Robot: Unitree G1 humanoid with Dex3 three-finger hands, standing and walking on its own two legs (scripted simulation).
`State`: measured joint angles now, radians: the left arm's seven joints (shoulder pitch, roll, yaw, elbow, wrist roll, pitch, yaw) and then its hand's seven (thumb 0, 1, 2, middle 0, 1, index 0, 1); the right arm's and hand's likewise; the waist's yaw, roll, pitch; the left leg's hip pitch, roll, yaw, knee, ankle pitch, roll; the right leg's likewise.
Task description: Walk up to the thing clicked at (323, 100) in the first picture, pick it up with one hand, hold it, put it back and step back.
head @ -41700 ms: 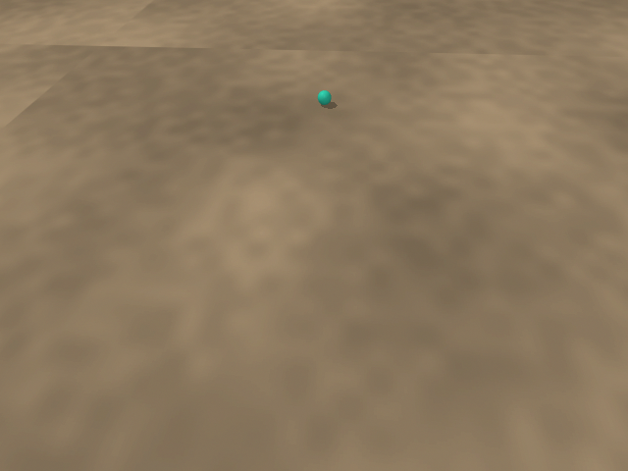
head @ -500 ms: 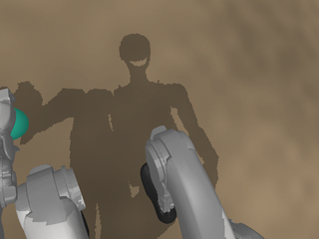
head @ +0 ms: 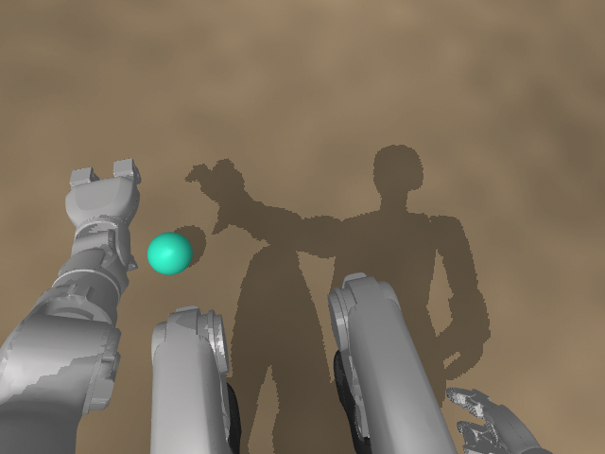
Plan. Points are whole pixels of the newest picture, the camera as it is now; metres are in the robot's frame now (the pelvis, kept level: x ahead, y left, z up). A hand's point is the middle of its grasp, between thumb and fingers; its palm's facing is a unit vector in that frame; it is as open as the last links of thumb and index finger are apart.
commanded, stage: withdraw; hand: left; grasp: from above
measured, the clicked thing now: (170, 253) +0.47 +0.20 -0.33
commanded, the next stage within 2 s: home in 0.36 s
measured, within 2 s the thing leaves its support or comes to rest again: neither
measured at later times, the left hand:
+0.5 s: hand (136, 247) +0.46 +0.23 -0.22, palm faces -0.35 -0.03 -0.94, open 14.0 cm
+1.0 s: hand (71, 313) +0.32 +0.23 -0.01, palm faces -0.34 -0.54 -0.77, open 8.6 cm
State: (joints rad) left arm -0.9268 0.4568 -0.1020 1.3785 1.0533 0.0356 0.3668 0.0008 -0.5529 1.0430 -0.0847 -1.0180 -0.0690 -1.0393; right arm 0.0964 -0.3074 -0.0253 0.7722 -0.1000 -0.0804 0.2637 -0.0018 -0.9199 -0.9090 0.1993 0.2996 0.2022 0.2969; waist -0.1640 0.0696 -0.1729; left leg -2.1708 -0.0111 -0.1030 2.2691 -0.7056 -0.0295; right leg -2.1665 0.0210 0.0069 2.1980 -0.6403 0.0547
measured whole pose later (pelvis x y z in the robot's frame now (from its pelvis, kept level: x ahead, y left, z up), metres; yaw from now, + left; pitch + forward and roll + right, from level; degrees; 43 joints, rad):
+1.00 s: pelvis +0.00 +0.00 +0.11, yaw +2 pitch +32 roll -4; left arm -0.25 0.38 -0.06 0.53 0.65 0.06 0.14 0.00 0.61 0.90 -0.22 -0.38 -0.21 -0.38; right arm 0.12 -0.30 -0.07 0.62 0.00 0.02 0.05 0.00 -0.91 -0.90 0.20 0.30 0.20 0.30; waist -0.05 0.03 -0.21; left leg -1.82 -0.01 -0.10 1.92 -0.67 -0.03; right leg -1.79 -0.01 -0.01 1.86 -0.62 0.04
